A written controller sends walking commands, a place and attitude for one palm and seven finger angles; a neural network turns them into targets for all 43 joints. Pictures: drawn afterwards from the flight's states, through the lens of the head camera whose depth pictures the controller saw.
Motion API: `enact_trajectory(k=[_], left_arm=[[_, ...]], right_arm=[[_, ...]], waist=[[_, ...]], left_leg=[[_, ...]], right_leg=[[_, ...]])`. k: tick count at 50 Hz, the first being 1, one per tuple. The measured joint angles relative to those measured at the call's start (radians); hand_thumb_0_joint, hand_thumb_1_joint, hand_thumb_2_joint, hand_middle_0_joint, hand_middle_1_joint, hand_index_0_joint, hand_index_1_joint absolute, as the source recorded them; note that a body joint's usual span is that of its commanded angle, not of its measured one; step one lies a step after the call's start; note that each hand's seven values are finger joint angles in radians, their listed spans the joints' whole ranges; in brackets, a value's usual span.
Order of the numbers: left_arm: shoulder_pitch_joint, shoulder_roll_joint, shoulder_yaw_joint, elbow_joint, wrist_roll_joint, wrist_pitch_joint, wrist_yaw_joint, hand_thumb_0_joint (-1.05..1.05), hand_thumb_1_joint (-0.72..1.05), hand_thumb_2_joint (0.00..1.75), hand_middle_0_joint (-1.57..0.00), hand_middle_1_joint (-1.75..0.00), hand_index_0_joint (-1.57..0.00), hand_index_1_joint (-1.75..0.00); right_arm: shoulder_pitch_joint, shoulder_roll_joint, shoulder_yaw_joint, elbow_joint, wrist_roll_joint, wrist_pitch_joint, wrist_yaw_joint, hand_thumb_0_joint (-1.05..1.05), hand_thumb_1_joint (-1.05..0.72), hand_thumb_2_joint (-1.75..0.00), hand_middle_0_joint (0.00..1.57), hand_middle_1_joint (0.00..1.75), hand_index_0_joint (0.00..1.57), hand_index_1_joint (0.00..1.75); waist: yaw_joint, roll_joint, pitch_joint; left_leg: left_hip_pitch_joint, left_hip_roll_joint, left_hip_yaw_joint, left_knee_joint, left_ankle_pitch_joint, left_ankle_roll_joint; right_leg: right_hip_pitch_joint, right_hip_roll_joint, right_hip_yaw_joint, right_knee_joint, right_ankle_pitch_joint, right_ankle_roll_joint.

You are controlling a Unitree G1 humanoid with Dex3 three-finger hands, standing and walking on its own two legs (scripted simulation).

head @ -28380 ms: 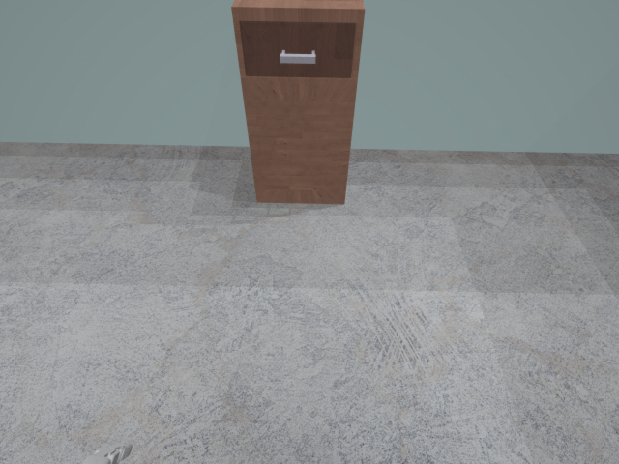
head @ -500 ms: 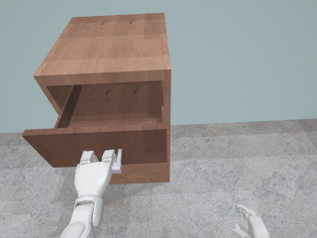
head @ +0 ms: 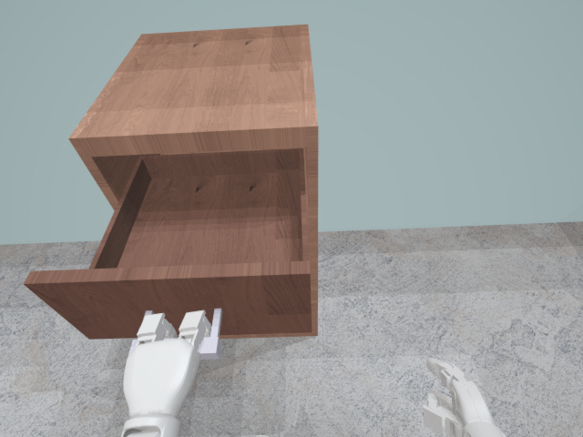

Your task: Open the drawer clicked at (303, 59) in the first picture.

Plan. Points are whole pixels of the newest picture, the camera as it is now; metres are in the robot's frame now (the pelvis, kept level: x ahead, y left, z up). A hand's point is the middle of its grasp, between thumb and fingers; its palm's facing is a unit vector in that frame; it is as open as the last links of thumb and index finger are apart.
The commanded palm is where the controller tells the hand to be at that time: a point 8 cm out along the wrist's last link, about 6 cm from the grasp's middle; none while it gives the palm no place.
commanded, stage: pull the drawer open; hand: left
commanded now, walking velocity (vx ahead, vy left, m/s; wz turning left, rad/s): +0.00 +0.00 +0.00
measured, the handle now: (179, 333) +0.26 +0.19 +0.00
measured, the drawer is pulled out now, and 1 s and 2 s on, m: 0.26 0.30 0.30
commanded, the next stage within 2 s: open the thumb to release the handle in 0.76 s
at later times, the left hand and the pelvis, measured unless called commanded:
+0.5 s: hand (176, 412) +0.17 +0.17 -0.02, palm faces +0.00 -0.16 -0.99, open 5.7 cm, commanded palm +0.11 +0.17 +0.03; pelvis +0.00 -0.01 -0.01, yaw +0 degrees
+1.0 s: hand (169, 405) +0.17 +0.18 -0.02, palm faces +0.03 -0.11 -0.99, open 5.9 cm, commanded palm +0.14 +0.18 +0.03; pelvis +0.01 -0.01 -0.02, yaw +1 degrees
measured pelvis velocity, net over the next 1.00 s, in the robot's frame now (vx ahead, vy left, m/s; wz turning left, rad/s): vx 0.01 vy -0.01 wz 0.02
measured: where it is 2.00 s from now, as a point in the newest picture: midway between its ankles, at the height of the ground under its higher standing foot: outside the picture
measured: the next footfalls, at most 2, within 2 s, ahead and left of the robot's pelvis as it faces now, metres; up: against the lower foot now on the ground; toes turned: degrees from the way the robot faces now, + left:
none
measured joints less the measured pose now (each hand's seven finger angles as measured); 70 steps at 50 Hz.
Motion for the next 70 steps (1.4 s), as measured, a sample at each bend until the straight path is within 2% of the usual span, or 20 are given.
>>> enact_trajectory(k=[6, 20, 33, 43, 46, 49, 55, 62, 70], left_arm=[[0.029, 0.003, -0.007, -0.026, 0.005, -0.008, 0.0, 0.04, 0.7, 0.81, -0.29, -1.35, -0.42, -1.35], [0.155, 0.014, 0.016, -0.122, 0.003, -0.049, -0.012, 0.05, 0.69, 0.79, -0.29, -1.35, -0.42, -1.35], [0.236, 0.018, 0.074, -0.187, -0.017, -0.102, -0.031, 0.06, 0.7, 0.75, -0.26, -1.35, -0.42, -1.35], [0.287, 0.023, 0.088, -0.231, -0.007, -0.143, -0.016, 0.05, 0.71, 0.75, -0.25, -1.35, -0.4, -1.33], [0.255, 0.042, 0.079, -0.205, 0.023, -0.146, 0.017, 0.04, 0.71, 0.77, -0.27, -1.35, -0.4, -1.33], [0.206, 0.047, 0.086, -0.171, 0.025, -0.136, 0.036, 0.02, 0.69, 0.78, -0.31, -1.34, -0.4, -1.33], [0.18, 0.011, 0.053, -0.167, -0.025, -0.075, 0.006, 0.01, 0.52, 0.73, -0.34, -1.31, -0.39, -1.31], [0.172, 0.031, 0.059, -0.139, -0.007, -0.074, -0.006, 0.01, 0.13, 0.57, -0.32, -1.27, -0.37, -1.27], [0.16, 0.031, 0.053, -0.133, -0.017, -0.063, -0.013, 0.0, -0.31, 0.38, -0.29, -1.23, -0.34, -1.22]], right_arm=[[-0.013, 0.005, 0.005, -0.013, -0.002, 0.001, 0.003, 0.01, -0.91, -0.9, 0.19, 0.3, 0.2, 0.3], [0.004, 0.006, 0.02, -0.053, -0.008, -0.006, 0.022, 0.01, -0.91, -0.9, 0.2, 0.3, 0.2, 0.3], [0.026, -0.001, 0.022, -0.075, -0.017, -0.019, 0.039, 0.02, -0.91, -0.9, 0.19, 0.3, 0.2, 0.3], [0.03, -0.006, 0.012, -0.077, -0.03, -0.026, 0.049, 0.02, -0.91, -0.9, 0.19, 0.3, 0.2, 0.3], [0.025, -0.008, 0.007, -0.07, -0.037, -0.025, 0.037, 0.02, -0.91, -0.9, 0.19, 0.3, 0.2, 0.3], [0.013, -0.009, 0.003, -0.054, -0.036, -0.024, 0.024, 0.02, -0.91, -0.9, 0.19, 0.3, 0.2, 0.3], [0.015, 0.003, 0.009, -0.044, -0.018, -0.012, 0.014, 0.02, -0.91, -0.9, 0.19, 0.3, 0.2, 0.3], [0.018, 0.007, 0.029, -0.056, -0.01, -0.011, 0.013, 0.02, -0.91, -0.9, 0.2, 0.3, 0.2, 0.3], [0.015, -0.013, 0.01, -0.071, -0.013, -0.009, 0.015, 0.01, -0.91, -0.9, 0.2, 0.3, 0.2, 0.3]], waist=[[0.013, 0.005, 0.001], [0.023, 0.002, -0.004], [0.006, -0.003, -0.02], [0.011, 0.0, -0.029], [0.02, 0.004, -0.03], [0.031, 0.01, -0.025], [0.035, 0.013, -0.024], [0.025, -0.004, -0.021], [0.015, 0.01, -0.012]], left_leg=[[-0.01, -0.002, -0.003, 0.017, -0.004, -0.002], [-0.023, 0.001, -0.005, 0.038, -0.011, -0.011], [-0.05, 0.008, 0.005, 0.062, -0.033, -0.016], [-0.088, 0.007, 0.006, 0.09, -0.054, -0.014], [-0.11, 0.001, -0.002, 0.107, -0.059, -0.013], [-0.128, -0.003, -0.01, 0.125, -0.062, -0.013], [-0.094, -0.008, -0.016, 0.096, -0.048, -0.015], [-0.057, -0.003, -0.017, 0.059, -0.026, -0.019], [-0.056, 0.002, -0.025, 0.066, -0.018, -0.019]], right_leg=[[-0.01, -0.001, -0.004, 0.02, -0.007, -0.002], [-0.026, 0.002, -0.009, 0.048, -0.018, -0.012], [-0.059, 0.011, 0.0, 0.077, -0.037, -0.017], [-0.094, 0.01, 0.0, 0.101, -0.056, -0.016], [-0.112, 0.005, -0.01, 0.117, -0.065, -0.015], [-0.126, 0.002, -0.02, 0.132, -0.071, -0.016], [-0.092, -0.003, -0.023, 0.105, -0.06, -0.014], [-0.058, 0.001, -0.022, 0.071, -0.037, -0.02], [-0.052, 0.006, -0.03, 0.067, -0.025, -0.02]])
